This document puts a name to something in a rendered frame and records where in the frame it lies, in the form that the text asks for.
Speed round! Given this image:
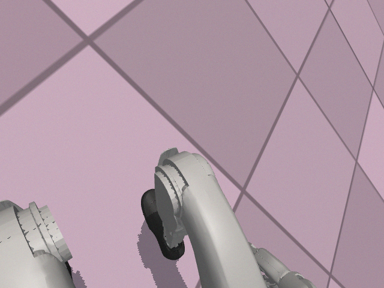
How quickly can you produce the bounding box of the right robot foot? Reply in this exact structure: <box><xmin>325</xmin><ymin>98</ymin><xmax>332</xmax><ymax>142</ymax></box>
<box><xmin>141</xmin><ymin>189</ymin><xmax>185</xmax><ymax>260</ymax></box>

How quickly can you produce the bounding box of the right robot hand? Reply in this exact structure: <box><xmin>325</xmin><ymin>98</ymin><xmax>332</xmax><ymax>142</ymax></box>
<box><xmin>248</xmin><ymin>242</ymin><xmax>291</xmax><ymax>288</ymax></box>

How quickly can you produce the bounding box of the right robot arm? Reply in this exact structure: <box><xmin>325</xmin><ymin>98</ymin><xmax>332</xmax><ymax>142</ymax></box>
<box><xmin>278</xmin><ymin>271</ymin><xmax>317</xmax><ymax>288</ymax></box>

